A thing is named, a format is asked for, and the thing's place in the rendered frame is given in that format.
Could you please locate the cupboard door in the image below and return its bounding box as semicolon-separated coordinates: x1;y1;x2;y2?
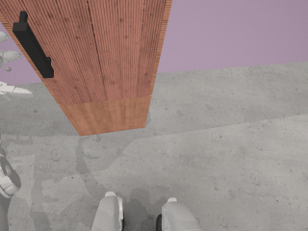
0;0;167;106

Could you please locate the robot right shin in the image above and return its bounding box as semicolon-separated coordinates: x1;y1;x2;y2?
162;197;177;231

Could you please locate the left robot hand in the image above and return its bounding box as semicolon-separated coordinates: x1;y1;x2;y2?
0;31;35;101

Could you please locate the handle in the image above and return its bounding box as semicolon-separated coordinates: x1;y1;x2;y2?
13;11;54;79

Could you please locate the robot left thigh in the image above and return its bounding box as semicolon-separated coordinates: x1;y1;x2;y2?
90;195;123;231

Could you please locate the left robot upper arm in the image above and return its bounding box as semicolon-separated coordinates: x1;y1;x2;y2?
0;156;21;231

